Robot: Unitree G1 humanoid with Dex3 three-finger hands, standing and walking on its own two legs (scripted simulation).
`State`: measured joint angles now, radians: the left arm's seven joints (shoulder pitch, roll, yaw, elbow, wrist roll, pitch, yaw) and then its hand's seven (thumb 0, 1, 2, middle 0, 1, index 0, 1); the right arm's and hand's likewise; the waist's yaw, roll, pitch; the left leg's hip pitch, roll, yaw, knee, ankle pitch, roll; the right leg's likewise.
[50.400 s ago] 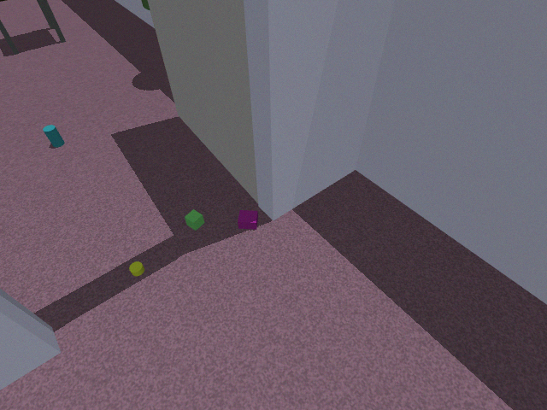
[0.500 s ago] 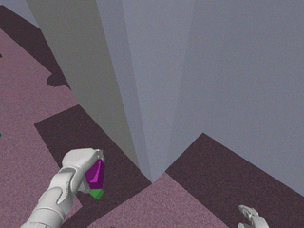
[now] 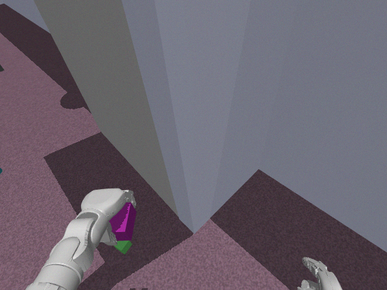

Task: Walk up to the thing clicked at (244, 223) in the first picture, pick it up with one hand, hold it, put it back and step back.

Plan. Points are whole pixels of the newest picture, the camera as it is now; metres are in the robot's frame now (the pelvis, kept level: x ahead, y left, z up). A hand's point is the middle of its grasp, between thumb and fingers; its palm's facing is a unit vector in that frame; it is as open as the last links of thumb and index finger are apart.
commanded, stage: hold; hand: left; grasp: from above
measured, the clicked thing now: (113, 221) +0.31 +0.22 -0.06
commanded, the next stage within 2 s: crouch in 0.24 s
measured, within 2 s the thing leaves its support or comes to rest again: neither
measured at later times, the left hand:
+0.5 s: hand (111, 215) +0.31 +0.22 -0.03, palm faces -0.45 -0.03 -0.89, open 10.1 cm
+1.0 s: hand (137, 227) +0.37 +0.22 -0.24, palm faces -0.39 +0.08 -0.92, open 10.1 cm
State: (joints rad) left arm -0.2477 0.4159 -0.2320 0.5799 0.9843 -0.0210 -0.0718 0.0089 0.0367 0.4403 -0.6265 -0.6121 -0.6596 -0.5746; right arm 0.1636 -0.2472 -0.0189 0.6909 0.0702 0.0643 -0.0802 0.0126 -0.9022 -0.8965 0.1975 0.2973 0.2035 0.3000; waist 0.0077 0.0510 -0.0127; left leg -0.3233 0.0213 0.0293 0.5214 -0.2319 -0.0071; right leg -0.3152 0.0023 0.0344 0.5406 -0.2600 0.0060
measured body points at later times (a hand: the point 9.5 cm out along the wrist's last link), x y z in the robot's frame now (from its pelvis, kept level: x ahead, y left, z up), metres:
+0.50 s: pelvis +0.01 +0.00 +0.00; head +0.03 -0.02 +0.45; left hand +0.33 +0.22 +0.02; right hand +0.15 -0.25 -0.12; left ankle +0.02 +0.13 -0.73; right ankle +0.01 -0.12 -0.73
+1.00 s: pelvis -0.05 +0.01 -0.14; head +0.09 +0.03 +0.28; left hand +0.39 +0.21 -0.19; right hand +0.02 -0.28 -0.26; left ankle +0.02 +0.13 -0.73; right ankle +0.01 -0.12 -0.73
